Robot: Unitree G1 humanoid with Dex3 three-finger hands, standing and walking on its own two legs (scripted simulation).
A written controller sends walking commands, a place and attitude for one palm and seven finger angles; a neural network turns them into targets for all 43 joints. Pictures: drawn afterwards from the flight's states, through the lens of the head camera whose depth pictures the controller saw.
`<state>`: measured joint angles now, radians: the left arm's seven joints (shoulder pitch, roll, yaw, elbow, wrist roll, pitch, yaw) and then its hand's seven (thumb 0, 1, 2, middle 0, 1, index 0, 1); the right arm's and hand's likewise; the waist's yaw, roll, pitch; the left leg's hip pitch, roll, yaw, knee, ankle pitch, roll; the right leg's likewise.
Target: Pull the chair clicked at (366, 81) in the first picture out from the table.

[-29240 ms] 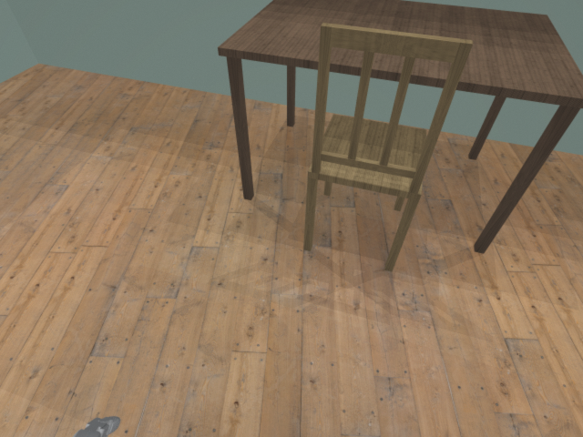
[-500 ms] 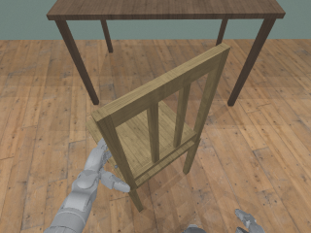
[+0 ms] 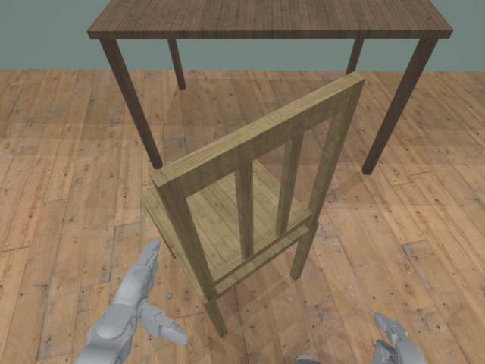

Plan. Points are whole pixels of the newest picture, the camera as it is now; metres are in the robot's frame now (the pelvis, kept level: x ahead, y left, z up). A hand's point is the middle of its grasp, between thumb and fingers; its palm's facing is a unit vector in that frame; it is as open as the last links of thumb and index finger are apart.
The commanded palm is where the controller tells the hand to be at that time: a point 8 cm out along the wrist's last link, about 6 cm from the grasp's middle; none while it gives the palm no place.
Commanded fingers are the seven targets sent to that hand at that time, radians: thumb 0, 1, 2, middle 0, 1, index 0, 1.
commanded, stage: draw the fingers out of the gap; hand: left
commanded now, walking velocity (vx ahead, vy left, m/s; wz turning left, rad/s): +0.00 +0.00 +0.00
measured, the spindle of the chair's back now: (245, 218) +0.39 +0.00 -0.03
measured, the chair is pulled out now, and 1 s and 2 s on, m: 0.50 0.50 0.50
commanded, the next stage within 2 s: draw the hand back to the body in 0.44 s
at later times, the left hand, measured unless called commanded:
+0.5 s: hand (162, 346) +0.17 +0.13 -0.04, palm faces -0.13 -0.97 -0.19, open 17.5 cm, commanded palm +0.15 +0.18 -0.02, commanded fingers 0.00 -0.55 0.20 0.00 0.00 0.00 0.00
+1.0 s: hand (120, 331) +0.17 +0.17 +0.05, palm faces -0.05 -1.00 -0.08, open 17.5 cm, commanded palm +0.14 +0.24 +0.07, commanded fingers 0.00 -0.44 0.25 -0.01 -0.02 -0.01 -0.02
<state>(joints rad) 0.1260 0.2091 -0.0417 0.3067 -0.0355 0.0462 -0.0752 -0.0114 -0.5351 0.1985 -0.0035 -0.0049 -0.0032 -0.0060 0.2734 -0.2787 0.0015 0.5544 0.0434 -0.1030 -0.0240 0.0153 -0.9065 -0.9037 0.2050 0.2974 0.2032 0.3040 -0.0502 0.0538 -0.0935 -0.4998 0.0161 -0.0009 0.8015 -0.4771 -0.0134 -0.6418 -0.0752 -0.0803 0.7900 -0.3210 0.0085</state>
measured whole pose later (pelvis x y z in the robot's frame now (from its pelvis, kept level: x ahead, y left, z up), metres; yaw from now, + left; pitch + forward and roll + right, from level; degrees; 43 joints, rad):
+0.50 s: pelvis -0.01 +0.00 -0.01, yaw +1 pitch +9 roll +0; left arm 0.44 0.20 -0.11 -0.03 0.00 0.10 -0.03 -0.01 -0.54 0.20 -0.01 0.00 -0.01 0.00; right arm 0.27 -0.25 0.02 0.48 0.04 -0.16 -0.06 0.02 -0.90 -0.90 0.21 0.30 0.21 0.30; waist -0.04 0.05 -0.11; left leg -0.55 0.01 -0.01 0.90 -0.51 -0.01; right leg -0.68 -0.09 -0.09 0.87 -0.35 0.01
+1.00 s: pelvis -0.01 +0.00 -0.02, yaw +1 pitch +10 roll -1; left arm 0.57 0.24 0.10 -0.24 -0.25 -0.22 -0.22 -0.02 -0.54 0.20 0.00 0.00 0.00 0.00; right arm 0.24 -0.22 0.00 0.54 0.08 -0.23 -0.06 0.02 -0.90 -0.90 0.21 0.30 0.20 0.30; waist -0.02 0.07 -0.11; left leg -0.61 0.02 -0.03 1.00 -0.56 -0.01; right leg -0.73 -0.08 -0.09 0.94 -0.38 0.01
